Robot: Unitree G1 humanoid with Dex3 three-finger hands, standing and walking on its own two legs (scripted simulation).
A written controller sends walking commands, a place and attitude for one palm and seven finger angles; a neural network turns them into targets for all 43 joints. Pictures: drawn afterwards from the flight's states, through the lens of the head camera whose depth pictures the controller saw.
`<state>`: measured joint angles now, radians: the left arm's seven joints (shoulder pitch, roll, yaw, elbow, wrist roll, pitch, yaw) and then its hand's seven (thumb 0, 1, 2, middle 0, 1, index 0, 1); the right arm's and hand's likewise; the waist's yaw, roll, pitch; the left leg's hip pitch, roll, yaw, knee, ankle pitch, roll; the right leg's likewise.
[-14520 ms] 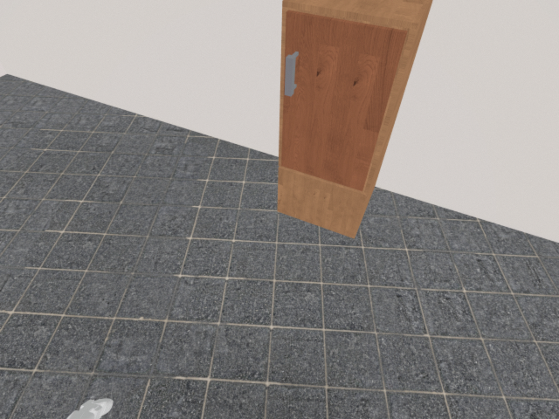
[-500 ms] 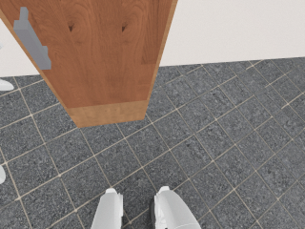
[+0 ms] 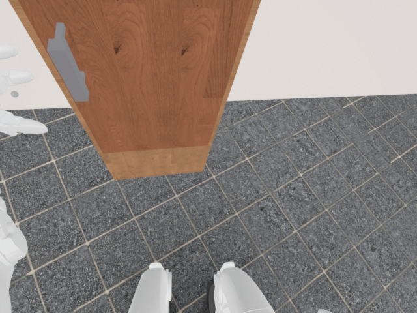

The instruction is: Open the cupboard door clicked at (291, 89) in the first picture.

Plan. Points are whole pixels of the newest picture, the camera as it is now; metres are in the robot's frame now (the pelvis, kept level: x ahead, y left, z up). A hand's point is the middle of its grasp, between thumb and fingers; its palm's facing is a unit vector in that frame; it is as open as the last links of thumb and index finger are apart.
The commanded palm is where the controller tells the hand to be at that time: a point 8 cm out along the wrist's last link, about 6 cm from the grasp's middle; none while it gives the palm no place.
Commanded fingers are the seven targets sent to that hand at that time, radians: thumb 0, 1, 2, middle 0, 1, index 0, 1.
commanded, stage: move the hooked fingers beside the handle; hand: left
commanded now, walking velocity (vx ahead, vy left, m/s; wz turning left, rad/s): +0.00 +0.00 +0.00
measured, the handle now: (71, 64) +0.54 +0.24 +0.06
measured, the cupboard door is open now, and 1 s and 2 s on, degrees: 0 0 0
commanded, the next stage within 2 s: slide the fingers in behind the handle in 0.12 s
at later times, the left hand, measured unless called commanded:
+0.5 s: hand (28, 93) +0.47 +0.29 +0.07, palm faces +0.11 -0.99 -0.02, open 14.0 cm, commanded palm +0.46 +0.32 +0.06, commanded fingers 0.00 -0.50 0.30 -0.30 -1.20 -0.30 -1.20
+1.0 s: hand (53, 87) +0.49 +0.26 +0.07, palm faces +0.12 -0.99 -0.02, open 14.0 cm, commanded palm +0.46 +0.29 +0.06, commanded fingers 0.00 -0.50 0.30 -0.30 -1.20 -0.30 -1.20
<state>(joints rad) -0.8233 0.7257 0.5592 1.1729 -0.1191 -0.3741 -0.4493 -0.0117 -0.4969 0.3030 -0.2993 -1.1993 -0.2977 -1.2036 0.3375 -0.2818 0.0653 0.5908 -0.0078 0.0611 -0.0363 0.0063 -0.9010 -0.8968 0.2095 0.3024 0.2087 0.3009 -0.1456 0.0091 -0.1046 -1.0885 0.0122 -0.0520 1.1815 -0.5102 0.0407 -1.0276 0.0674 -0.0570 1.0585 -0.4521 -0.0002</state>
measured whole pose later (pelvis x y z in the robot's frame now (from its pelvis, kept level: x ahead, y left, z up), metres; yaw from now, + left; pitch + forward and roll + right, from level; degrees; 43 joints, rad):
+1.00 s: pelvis +0.00 -0.01 +0.00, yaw +0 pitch +24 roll -4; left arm -0.80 0.61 0.49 1.11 -0.12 -0.39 -0.33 -0.01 -0.50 0.30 -0.30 -1.20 -0.30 -1.20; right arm 0.36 -0.27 0.05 0.61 -0.01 0.06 -0.03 0.01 -0.90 -0.90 0.21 0.30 0.21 0.30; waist -0.15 0.02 -0.12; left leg -1.07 0.02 -0.04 1.17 -0.51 0.03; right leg -1.02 0.07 -0.05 1.07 -0.46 -0.01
